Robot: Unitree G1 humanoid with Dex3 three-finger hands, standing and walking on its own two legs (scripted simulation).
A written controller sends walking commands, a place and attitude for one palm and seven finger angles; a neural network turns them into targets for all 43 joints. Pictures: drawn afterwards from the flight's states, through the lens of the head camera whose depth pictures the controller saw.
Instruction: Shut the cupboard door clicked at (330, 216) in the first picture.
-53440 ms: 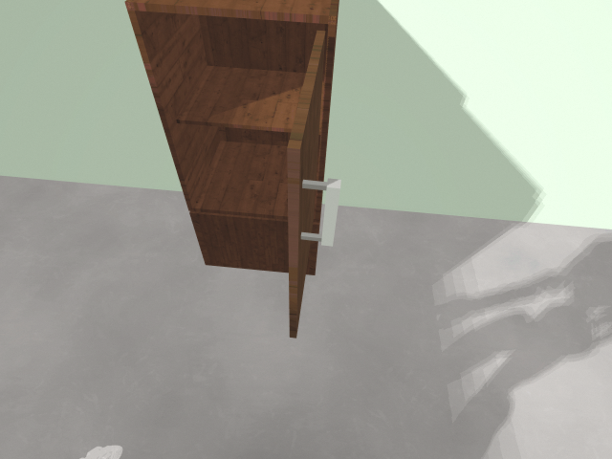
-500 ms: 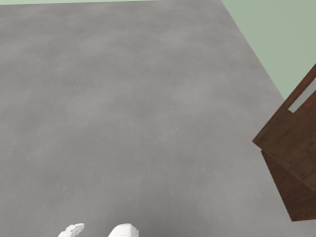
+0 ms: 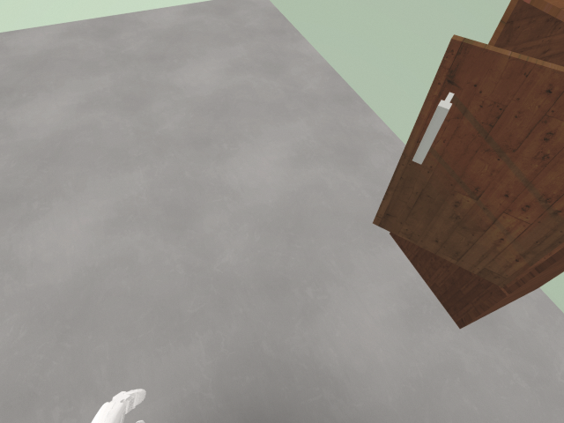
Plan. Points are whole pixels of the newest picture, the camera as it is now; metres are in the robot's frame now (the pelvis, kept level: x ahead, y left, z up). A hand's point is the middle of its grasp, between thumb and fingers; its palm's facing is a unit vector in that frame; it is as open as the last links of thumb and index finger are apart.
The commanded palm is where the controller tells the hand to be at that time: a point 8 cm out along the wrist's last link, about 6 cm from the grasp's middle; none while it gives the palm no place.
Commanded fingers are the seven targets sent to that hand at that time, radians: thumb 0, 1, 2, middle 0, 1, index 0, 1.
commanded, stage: turn to face it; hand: left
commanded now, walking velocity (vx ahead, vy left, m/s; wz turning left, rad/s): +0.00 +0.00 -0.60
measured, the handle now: (433, 129) +0.67 -0.29 +0.00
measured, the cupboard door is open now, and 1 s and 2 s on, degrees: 33 33 33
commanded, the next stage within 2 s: take the last steps up to it in 0.86 s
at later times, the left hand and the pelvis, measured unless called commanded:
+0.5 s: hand (168, 411) +0.16 +0.19 -0.17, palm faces -0.23 -0.95 -0.20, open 7.4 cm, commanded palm none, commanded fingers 0.00 0.90 0.90 -0.20 -0.30 -0.20 -0.30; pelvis +0.03 +0.01 +0.00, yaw -17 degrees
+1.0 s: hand (217, 379) +0.21 +0.12 -0.17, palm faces -0.43 -0.88 -0.21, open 7.4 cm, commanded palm none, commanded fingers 0.00 0.90 0.90 -0.20 -0.30 -0.20 -0.30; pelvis +0.05 -0.02 +0.00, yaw -28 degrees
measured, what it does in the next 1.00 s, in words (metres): steps on the spot, turning right: right foot, then left foot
